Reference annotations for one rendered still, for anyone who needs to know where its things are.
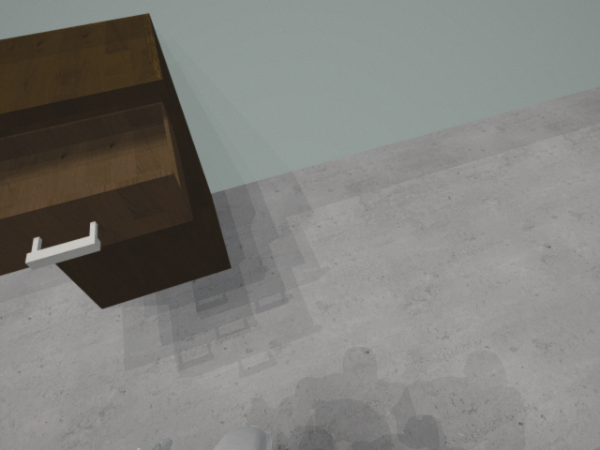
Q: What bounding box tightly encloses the drawer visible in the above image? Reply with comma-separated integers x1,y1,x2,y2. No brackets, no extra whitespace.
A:
0,102,193,276

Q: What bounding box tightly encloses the cabinet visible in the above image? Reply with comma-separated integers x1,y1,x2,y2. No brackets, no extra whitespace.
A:
0,13,231,309

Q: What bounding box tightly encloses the robot left thigh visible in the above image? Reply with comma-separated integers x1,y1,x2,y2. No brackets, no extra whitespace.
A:
213,427,274,450

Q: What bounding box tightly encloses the handle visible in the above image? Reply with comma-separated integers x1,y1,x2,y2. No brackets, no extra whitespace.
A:
25,221,100,270

